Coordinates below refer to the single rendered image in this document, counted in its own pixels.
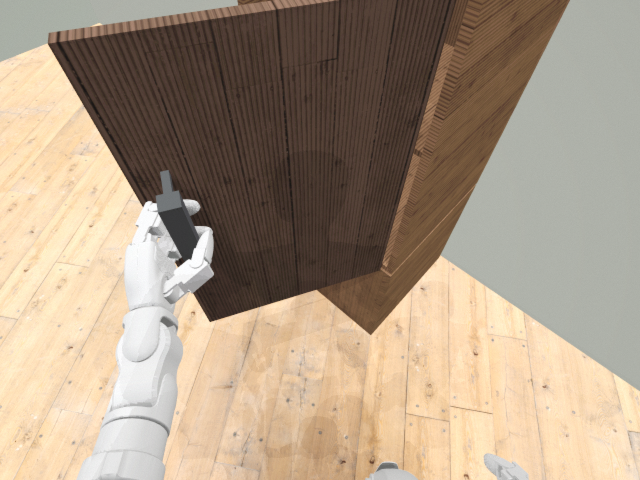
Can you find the cupboard door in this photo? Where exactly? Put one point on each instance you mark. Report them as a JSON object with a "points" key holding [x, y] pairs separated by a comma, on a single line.
{"points": [[291, 122]]}

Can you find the robot right shin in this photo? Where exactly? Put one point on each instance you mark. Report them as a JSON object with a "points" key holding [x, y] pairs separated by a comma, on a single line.
{"points": [[387, 465]]}

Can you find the right robot hand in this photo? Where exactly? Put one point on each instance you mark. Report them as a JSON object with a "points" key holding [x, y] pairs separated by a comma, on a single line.
{"points": [[503, 469]]}

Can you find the robot left forearm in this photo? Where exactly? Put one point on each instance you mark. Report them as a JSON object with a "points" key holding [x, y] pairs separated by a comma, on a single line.
{"points": [[137, 423]]}

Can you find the handle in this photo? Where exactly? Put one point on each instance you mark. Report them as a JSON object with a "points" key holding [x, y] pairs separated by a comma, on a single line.
{"points": [[174, 214]]}

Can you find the left robot hand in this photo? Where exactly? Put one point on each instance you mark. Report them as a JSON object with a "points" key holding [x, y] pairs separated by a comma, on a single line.
{"points": [[148, 263]]}

